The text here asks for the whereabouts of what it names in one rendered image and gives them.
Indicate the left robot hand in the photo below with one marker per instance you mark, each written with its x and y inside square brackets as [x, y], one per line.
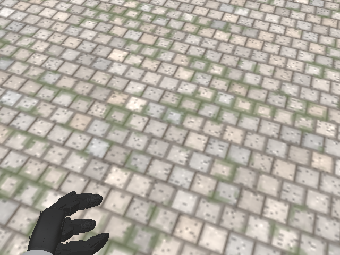
[52, 227]

